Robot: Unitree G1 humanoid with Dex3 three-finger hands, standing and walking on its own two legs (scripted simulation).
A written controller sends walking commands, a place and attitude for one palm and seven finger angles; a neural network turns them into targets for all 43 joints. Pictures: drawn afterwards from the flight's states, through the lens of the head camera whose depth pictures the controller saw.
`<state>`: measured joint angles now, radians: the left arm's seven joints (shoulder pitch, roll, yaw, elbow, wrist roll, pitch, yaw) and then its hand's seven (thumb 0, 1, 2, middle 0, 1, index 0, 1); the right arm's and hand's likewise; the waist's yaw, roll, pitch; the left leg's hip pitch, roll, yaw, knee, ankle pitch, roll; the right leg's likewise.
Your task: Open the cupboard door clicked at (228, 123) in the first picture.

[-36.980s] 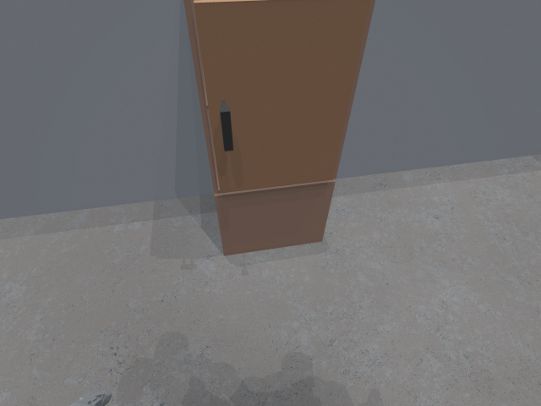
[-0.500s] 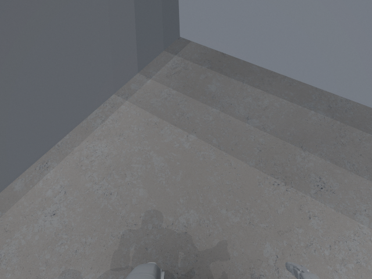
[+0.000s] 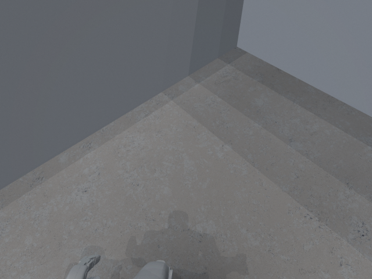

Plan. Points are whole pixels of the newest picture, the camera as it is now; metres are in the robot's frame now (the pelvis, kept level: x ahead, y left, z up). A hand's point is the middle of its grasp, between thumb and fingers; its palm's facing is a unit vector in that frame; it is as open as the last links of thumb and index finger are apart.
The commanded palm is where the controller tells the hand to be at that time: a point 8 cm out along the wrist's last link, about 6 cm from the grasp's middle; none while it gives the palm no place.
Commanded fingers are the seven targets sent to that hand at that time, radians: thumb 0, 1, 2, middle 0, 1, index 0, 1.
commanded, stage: turn to face it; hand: left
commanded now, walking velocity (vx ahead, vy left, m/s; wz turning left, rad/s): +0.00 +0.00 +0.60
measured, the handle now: out of the picture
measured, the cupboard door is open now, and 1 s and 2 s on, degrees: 44 44 44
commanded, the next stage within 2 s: none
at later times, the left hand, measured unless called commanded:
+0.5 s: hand out of the picture +0.04 +0.23 -0.15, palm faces +0.31 -0.91 -0.27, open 7.3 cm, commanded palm none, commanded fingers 0.00 0.90 0.90 -0.20 -0.30 -0.20 -0.30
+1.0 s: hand out of the picture -0.05 +0.16 -0.18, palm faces +0.60 -0.77 -0.21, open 7.3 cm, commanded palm none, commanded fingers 0.00 0.90 0.90 -0.20 -0.30 -0.20 -0.30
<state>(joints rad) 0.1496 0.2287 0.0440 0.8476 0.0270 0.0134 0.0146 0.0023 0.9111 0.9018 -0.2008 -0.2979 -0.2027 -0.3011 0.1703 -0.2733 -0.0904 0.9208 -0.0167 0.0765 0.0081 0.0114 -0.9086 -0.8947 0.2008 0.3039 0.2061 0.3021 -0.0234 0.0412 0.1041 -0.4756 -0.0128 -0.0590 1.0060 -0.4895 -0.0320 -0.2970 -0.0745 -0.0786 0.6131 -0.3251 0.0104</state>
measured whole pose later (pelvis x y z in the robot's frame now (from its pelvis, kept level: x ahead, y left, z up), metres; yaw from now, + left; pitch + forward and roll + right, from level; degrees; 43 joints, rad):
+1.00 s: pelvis +0.03 -0.03 -0.01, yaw +37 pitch +0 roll +1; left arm 0.23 0.24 0.05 0.91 0.02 0.04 0.01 0.00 0.91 0.90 -0.20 -0.30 -0.21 -0.30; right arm 0.08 -0.23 -0.06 0.88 -0.02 0.03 0.02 0.01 -0.91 -0.90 0.20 0.30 0.20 0.30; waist 0.01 -0.07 0.13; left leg -0.32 -0.01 0.07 0.63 -0.29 0.05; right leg -0.32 -0.15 -0.16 0.87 -0.52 0.06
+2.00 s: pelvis +0.07 -0.04 +0.01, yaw +71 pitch +1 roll -2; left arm 0.16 0.28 0.07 0.88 0.02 0.06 0.01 0.01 0.91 0.90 -0.20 -0.30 -0.20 -0.30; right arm 0.16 -0.22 -0.04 0.90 -0.03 0.04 0.00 0.01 -0.91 -0.89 0.20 0.30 0.21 0.30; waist 0.01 -0.02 0.09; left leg -0.31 -0.03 -0.06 0.50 -0.20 0.04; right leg -0.46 -0.07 0.00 0.96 -0.42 0.08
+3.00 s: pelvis +0.12 +0.06 +0.00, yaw +89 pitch -1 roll +1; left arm 0.16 0.19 0.04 0.95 0.03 -0.04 -0.02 0.00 0.91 0.90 -0.20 -0.30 -0.20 -0.30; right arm 0.37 -0.18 -0.03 1.08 -0.02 0.00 0.00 0.01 -0.91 -0.89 0.20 0.30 0.21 0.30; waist -0.01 0.03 0.06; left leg -0.19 -0.05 0.01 0.73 -0.48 0.04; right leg -0.33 -0.07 -0.12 0.62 -0.27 -0.02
